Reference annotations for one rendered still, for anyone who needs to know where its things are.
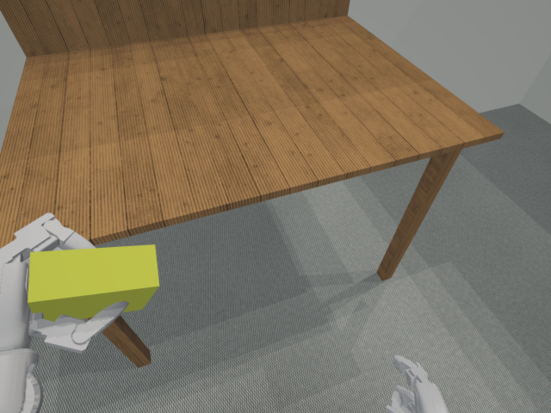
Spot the robot left forearm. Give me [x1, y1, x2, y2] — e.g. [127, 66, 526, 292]
[0, 348, 43, 413]

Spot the right robot hand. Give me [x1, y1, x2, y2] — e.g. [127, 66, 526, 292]
[387, 355, 449, 413]

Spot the table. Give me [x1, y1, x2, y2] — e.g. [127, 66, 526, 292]
[0, 0, 505, 367]

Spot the left robot hand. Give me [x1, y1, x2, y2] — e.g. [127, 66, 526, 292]
[0, 213, 129, 354]

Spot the sponge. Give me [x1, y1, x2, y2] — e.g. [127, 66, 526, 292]
[28, 244, 159, 322]

